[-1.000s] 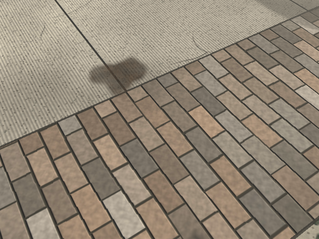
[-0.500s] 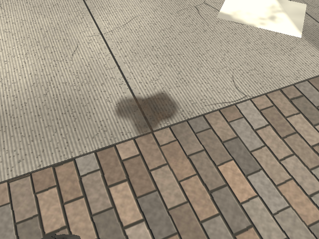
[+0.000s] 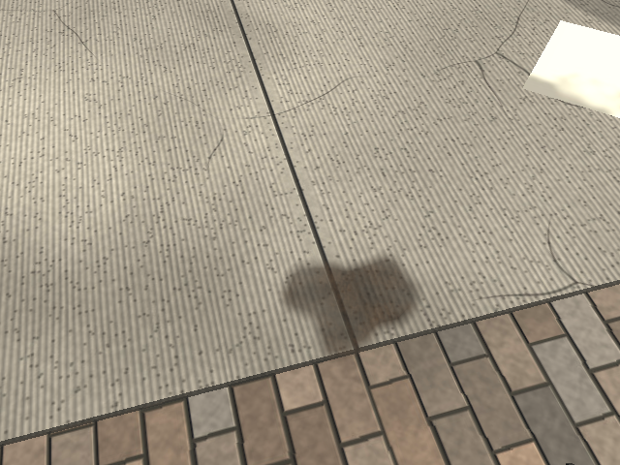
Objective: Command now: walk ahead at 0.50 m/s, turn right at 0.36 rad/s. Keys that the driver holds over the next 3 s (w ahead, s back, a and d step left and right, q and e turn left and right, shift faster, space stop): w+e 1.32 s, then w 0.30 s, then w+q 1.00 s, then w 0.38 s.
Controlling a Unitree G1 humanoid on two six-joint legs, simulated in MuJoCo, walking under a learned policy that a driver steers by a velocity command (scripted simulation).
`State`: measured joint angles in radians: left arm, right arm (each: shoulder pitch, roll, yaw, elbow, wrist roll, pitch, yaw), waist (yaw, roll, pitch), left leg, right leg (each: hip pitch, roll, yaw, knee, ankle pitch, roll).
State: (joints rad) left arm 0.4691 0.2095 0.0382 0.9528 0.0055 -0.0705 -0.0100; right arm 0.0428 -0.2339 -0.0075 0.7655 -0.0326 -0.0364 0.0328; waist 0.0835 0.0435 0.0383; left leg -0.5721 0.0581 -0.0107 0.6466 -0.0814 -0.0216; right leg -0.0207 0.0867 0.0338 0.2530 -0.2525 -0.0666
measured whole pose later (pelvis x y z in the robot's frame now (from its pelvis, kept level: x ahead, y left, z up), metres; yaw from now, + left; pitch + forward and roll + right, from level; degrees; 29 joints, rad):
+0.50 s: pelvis +0.24 +0.01 +0.00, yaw -17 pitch +1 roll +1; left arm 0.09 0.26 0.06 0.77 0.04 0.01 -0.07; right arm 0.40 -0.24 -0.05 0.91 -0.02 -0.09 -0.01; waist -0.05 -0.04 0.03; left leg 0.03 -0.01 0.24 0.23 -0.28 0.02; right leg -0.64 -0.08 -0.04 0.78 -0.05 -0.04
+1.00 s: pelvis +0.47 -0.13 +0.00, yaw -35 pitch +1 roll +0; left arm 0.41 0.27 0.07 0.86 0.00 -0.04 -0.01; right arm 0.09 -0.26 -0.04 0.74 -0.04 -0.02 0.02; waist 0.07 0.04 0.04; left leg -0.67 0.11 -0.04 0.79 -0.08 -0.06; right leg -0.06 0.15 0.11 0.29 -0.24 -0.13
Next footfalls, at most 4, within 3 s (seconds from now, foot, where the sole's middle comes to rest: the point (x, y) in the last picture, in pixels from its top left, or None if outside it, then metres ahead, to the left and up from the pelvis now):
0.10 left None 0.21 0.11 -0.78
0.64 right None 0.42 -0.15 -0.78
1.16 left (436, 338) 0.78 -0.18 -0.78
1.66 right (582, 350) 0.77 -0.52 -0.78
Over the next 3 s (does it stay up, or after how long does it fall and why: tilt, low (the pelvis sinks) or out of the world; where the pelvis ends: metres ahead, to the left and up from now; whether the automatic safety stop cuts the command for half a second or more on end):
stays up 1.30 -0.81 0.00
